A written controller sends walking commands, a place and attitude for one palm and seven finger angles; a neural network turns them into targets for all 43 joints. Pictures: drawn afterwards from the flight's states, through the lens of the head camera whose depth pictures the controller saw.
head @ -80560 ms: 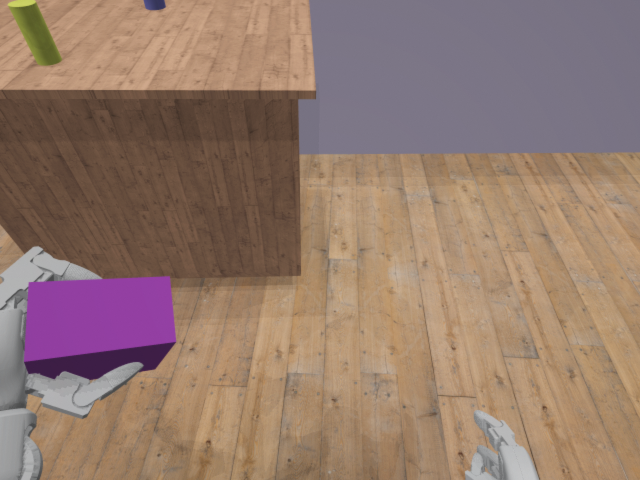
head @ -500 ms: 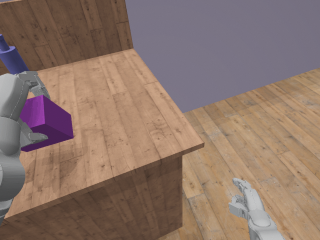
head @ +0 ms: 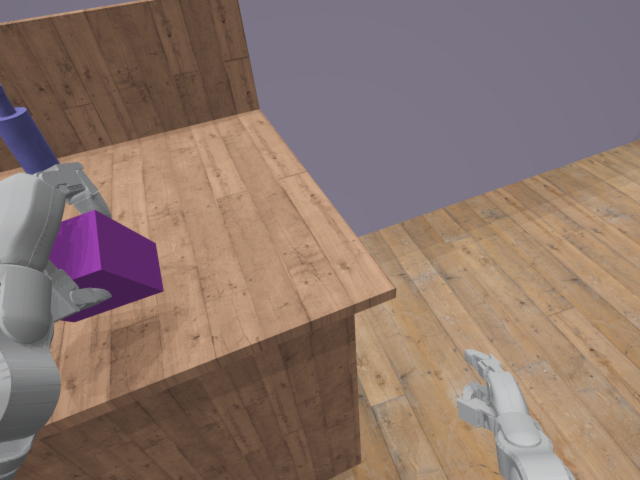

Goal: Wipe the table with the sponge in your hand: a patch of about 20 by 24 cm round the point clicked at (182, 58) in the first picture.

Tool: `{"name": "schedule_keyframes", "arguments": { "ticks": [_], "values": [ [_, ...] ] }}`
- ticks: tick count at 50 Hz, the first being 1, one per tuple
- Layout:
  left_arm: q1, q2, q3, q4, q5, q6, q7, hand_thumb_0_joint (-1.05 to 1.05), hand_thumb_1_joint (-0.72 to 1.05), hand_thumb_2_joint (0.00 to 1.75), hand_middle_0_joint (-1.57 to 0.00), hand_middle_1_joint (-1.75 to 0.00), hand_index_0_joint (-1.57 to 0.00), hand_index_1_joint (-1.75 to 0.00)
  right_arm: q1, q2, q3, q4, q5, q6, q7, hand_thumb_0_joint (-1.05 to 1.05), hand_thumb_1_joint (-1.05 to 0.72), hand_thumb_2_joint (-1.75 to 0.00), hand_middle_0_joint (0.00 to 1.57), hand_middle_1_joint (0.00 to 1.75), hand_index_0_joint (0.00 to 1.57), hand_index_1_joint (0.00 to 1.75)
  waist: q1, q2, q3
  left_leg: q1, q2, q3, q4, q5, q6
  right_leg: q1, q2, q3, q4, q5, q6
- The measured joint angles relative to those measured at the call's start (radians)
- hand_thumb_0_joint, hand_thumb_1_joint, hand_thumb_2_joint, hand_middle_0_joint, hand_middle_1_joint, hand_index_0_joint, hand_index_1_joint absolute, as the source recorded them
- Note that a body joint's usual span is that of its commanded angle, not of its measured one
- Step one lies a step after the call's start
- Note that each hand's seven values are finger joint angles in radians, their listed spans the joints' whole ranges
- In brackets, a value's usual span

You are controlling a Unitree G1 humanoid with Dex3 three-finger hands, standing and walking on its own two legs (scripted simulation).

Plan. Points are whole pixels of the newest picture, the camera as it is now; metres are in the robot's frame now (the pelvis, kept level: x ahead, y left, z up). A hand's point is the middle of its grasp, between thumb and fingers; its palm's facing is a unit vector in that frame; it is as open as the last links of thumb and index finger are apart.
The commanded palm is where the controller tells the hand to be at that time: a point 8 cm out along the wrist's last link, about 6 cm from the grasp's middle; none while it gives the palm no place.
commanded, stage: bring the sponge back beside the body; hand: left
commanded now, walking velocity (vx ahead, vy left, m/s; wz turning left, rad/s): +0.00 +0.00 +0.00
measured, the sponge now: (94, 275) +0.22 +0.31 +0.19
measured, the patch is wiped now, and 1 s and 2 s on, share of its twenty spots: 1.00 1.00 1.00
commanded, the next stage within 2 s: step back with the hand held close in 0.74 s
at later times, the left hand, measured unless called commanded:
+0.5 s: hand (111, 252) +0.21 +0.25 +0.24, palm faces +0.44 -0.18 -0.88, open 10.1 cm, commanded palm +0.15 +0.26 +0.31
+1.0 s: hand (158, 247) +0.23 +0.21 +0.24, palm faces +0.45 -0.70 -0.55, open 10.1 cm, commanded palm +0.15 +0.25 +0.29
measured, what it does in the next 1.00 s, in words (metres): stands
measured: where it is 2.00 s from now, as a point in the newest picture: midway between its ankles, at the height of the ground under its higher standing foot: outside the picture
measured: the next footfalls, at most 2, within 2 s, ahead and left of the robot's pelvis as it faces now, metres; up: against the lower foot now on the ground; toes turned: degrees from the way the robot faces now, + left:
right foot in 1.72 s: -0.15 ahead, -0.10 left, +0.00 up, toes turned +5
left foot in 1.88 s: -0.10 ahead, +0.14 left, +0.00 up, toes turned +1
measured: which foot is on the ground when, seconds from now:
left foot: down 0.00-1.00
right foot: down 0.00-1.00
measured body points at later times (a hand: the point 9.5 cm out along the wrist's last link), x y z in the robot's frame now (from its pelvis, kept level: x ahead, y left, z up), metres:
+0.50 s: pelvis +0.00 -0.02 +0.00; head -0.05 -0.08 +0.44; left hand +0.18 +0.25 +0.29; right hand +0.28 -0.20 -0.06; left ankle +0.04 +0.08 -0.74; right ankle +0.01 -0.09 -0.74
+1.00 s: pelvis +0.00 -0.04 -0.01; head -0.03 -0.07 +0.44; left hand +0.20 +0.24 +0.27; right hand +0.25 -0.24 -0.06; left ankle +0.01 +0.08 -0.73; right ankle +0.01 -0.09 -0.74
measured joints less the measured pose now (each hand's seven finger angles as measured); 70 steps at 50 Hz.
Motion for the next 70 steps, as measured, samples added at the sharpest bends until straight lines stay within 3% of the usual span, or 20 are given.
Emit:
{"name": "schedule_keyframes", "arguments": {
  "ticks": [21, 44, 46, 47, 48, 49, 51, 54, 58, 64, 70],
  "values": [
    [0.045, -0.062, -0.040, -0.064, -0.012, 0.034, 0.041, -0.01, -0.59, 1.04, -0.76, -1.42, -0.81, -1.39, 0.011, 0.003, -0.001, -0.009, -0.007, 0.009, 0.008, 0.02, -0.90, -0.90, 0.20, 0.30, 0.20, 0.30, -0.017, 0.001, -0.009, 0.010, 0.022, 0.010, 0.011, -0.011, -0.023, 0.003, 0.023, 0.010, 0.017, -0.003, -0.023],
    [0.055, -0.060, -0.042, -0.015, -0.003, 0.028, 0.062, -0.01, -0.59, 1.04, -0.76, -1.42, -0.82, -1.39, 0.022, -0.008, -0.015, 0.003, -0.015, 0.001, 0.001, 0.02, -0.90, -0.90, 0.20, 0.30, 0.20, 0.30, -0.028, 0.004, -0.018, 0.009, 0.044, 0.008, 0.036, -0.031, -0.047, 0.003, 0.047, 0.007, 0.033, -0.010, -0.048],
    [0.051, -0.100, 0.078, 0.017, -0.329, -0.113, 0.110, -0.01, -0.59, 1.04, -0.76, -1.42, -0.81, -1.39, 0.059, -0.010, -0.028, -0.058, -0.017, 0.000, 0.018, 0.02, -0.90, -0.90, 0.20, 0.30, 0.20, 0.30, -0.055, 0.008, -0.039, -0.050, 0.047, -0.021, 0.094, -0.045, -0.035, -0.021, 0.051, -0.027, 0.023, -0.008, -0.043],
    [0.064, -0.112, 0.129, 0.031, -0.461, -0.199, 0.130, -0.01, -0.59, 1.04, -0.76, -1.42, -0.81, -1.39, 0.082, -0.005, -0.032, -0.088, -0.019, -0.002, 0.025, 0.02, -0.90, -0.90, 0.20, 0.30, 0.20, 0.30, -0.071, -0.001, -0.052, -0.089, 0.048, -0.032, 0.138, -0.055, -0.031, -0.044, 0.053, -0.042, 0.023, -0.006, -0.044],
    [0.090, -0.120, 0.172, 0.029, -0.557, -0.281, 0.147, -0.01, -0.59, 1.04, -0.76, -1.42, -0.82, -1.39, 0.105, 0.004, -0.035, -0.114, -0.019, -0.004, 0.030, 0.01, -0.90, -0.90, 0.20, 0.30, 0.20, 0.30, -0.088, -0.015, -0.062, -0.123, 0.049, -0.040, 0.186, -0.066, -0.028, -0.067, 0.054, -0.053, 0.025, -0.006, -0.046],
    [0.126, -0.128, 0.210, 0.009, -0.623, -0.355, 0.165, -0.01, -0.59, 1.03, -0.76, -1.42, -0.82, -1.39, 0.128, 0.013, -0.036, -0.134, -0.019, -0.006, 0.032, 0.01, -0.90, -0.90, 0.20, 0.30, 0.20, 0.30, -0.104, -0.033, -0.068, -0.147, 0.051, -0.042, 0.223, -0.071, -0.028, -0.089, 0.055, -0.058, 0.031, -0.007, -0.049],
    [0.204, -0.151, 0.268, -0.058, -0.704, -0.484, 0.199, -0.01, -0.59, 1.02, -0.77, -1.43, -0.82, -1.40, 0.170, 0.024, -0.038, -0.152, -0.023, -0.008, 0.028, 0.01, -0.90, -0.90, 0.20, 0.30, 0.20, 0.30, -0.140, -0.067, -0.069, -0.165, 0.059, -0.034, 0.227, -0.086, -0.038, -0.130, 0.052, -0.065, 0.052, -0.015, -0.052],
    [0.282, -0.180, 0.318, -0.155, -0.759, -0.621, 0.239, -0.01, -0.59, 1.02, -0.77, -1.43, -0.83, -1.40, 0.219, 0.018, -0.060, -0.132, -0.030, -0.002, 0.015, 0.01, -0.90, -0.90, 0.20, 0.30, 0.20, 0.30, -0.183, -0.092, -0.055, -0.169, 0.060, -0.021, 0.178, -0.127, -0.051, -0.181, 0.041, -0.080, 0.098, -0.035, -0.039],
    [0.300, -0.177, 0.380, -0.188, -0.777, -0.716, 0.266, -0.01, -0.60, 1.02, -0.78, -1.43, -0.83, -1.40, 0.263, 0.006, -0.099, -0.071, -0.034, 0.018, 0.006, 0.01, -0.90, -0.90, 0.20, 0.30, 0.20, 0.30, -0.205, -0.107, -0.028, -0.199, 0.043, -0.014, 0.196, -0.110, -0.046, -0.215, 0.023, -0.081, 0.133, -0.038, -0.025],
    [0.283, -0.165, 0.442, -0.106, -0.775, -0.769, 0.278, -0.01, -0.60, 1.02, -0.78, -1.44, -0.83, -1.41, 0.310, 0.002, -0.117, -0.033, -0.036, 0.013, 0.008, 0.01, -0.91, -0.90, 0.20, 0.30, 0.20, 0.30, -0.226, -0.088, -0.028, -0.231, 0.045, -0.002, 0.216, -0.095, -0.032, -0.244, 0.023, -0.075, 0.141, -0.009, -0.016],
    [0.304, -0.195, 0.406, -0.107, -0.764, -0.793, 0.284, -0.01, -0.60, 1.02, -0.78, -1.44, -0.83, -1.41, 0.314, 0.021, -0.100, -0.026, -0.042, -0.014, 0.011, 0.01, -0.90, -0.90, 0.20, 0.30, 0.20, 0.30, -0.242, -0.083, -0.044, -0.283, 0.054, 0.005, 0.255, -0.076, -0.027, -0.276, 0.024, -0.082, 0.139, 0.035, -0.003]
  ]
}}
